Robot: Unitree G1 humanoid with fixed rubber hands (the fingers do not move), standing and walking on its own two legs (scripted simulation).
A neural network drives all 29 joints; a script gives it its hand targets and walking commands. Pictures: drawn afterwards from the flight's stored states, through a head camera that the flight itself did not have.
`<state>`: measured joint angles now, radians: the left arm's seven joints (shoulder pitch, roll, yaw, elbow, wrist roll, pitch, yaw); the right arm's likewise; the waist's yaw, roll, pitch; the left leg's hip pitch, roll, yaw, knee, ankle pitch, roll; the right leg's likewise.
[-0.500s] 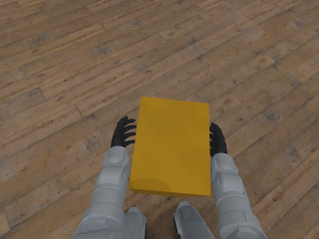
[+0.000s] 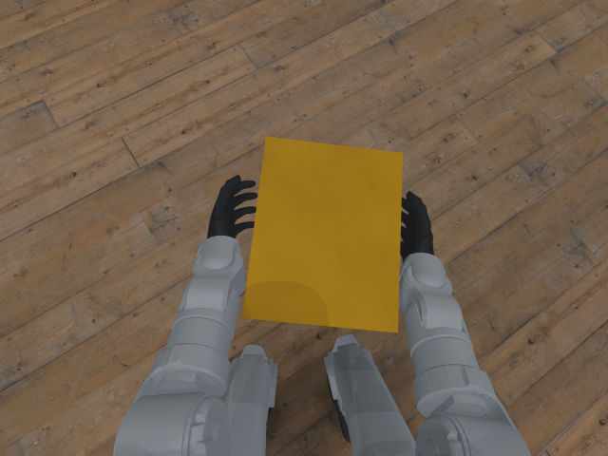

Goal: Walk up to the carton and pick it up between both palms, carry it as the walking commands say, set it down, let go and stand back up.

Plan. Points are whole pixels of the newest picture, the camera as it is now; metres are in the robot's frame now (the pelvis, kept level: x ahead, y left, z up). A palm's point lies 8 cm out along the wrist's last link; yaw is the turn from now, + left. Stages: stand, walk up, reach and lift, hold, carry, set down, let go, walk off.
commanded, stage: set down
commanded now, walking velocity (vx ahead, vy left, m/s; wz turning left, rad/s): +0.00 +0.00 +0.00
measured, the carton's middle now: (315, 251) +0.39 -0.04 -0.15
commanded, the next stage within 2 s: none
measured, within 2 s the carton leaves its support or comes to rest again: neither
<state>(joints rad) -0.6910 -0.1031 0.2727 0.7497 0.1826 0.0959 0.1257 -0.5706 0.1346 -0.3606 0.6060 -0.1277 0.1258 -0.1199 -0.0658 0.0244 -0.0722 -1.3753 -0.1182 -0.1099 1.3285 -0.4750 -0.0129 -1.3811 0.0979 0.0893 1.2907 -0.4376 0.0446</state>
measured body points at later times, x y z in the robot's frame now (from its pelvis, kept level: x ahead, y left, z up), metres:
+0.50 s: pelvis -0.02 +0.00 -0.07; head +0.24 +0.01 +0.30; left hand +0.45 +0.09 -0.18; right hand +0.41 -0.17 -0.18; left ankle +0.06 +0.11 -0.60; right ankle +0.08 -0.13 -0.60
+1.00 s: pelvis -0.04 +0.00 -0.14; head +0.26 +0.00 +0.20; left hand +0.47 +0.09 -0.26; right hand +0.43 -0.17 -0.26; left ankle +0.06 +0.11 -0.60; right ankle +0.08 -0.13 -0.60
